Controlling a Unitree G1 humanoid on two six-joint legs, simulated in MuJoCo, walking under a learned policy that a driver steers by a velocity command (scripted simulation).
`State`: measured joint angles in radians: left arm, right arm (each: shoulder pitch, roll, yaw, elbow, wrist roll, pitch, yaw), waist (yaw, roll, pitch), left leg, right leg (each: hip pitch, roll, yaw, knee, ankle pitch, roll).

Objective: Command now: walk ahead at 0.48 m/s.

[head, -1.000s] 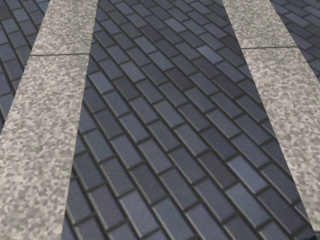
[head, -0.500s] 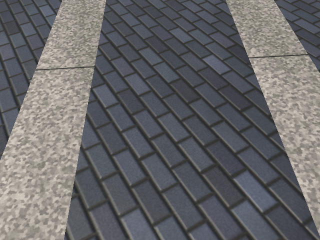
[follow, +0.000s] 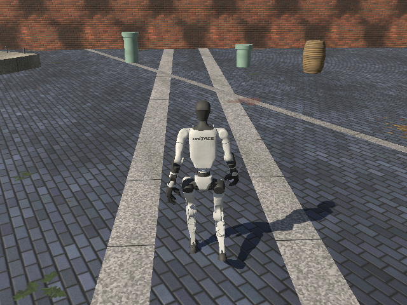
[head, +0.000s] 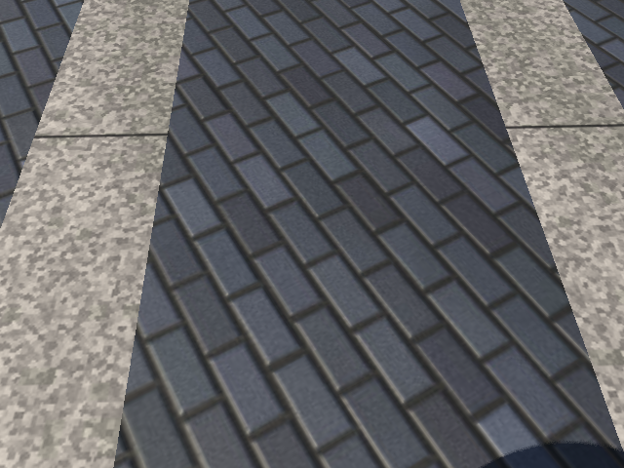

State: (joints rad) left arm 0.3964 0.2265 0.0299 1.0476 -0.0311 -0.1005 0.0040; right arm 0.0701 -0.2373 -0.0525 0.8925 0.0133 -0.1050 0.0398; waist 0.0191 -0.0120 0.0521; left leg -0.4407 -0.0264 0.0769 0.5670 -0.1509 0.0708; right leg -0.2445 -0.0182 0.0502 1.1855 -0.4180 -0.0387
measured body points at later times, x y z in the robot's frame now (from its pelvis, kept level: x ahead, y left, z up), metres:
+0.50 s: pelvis +0.30 -0.04 +0.00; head +0.34 -0.05 +0.44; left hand +0.50 +0.19 -0.10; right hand +0.25 -0.31 -0.15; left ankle +0.11 +0.08 -0.69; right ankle +0.42 -0.14 -0.72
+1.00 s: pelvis +0.58 -0.02 +0.00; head +0.61 -0.01 +0.45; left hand +0.53 +0.25 -0.14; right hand +0.80 -0.24 -0.10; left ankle +0.73 +0.10 -0.72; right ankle +0.42 -0.14 -0.72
